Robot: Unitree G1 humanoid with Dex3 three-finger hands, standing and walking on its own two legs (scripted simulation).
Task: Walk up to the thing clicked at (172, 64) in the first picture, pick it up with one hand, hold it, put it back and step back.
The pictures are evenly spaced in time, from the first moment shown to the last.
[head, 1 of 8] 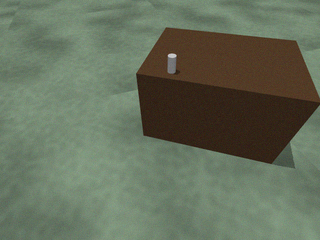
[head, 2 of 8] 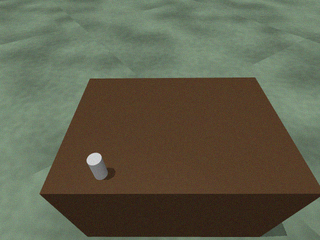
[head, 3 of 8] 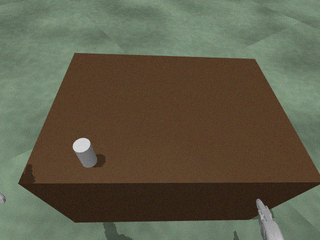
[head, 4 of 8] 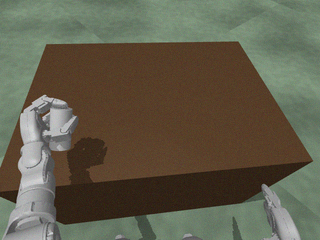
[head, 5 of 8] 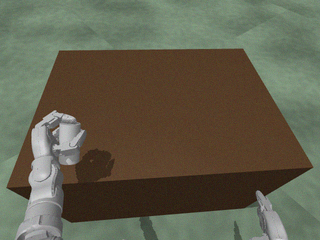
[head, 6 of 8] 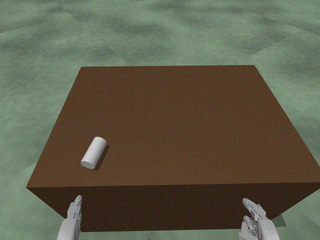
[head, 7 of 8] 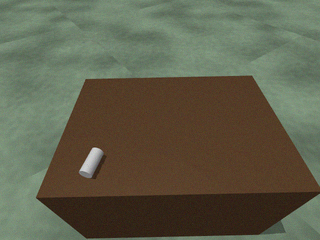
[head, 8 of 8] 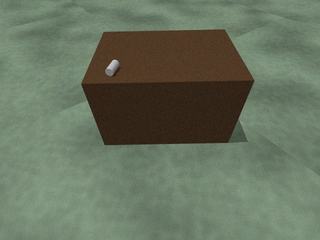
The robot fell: no
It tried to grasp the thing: yes
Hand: left
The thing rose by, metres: 0.25
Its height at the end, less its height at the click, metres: -0.03
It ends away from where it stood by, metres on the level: 0.06
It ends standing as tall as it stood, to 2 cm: no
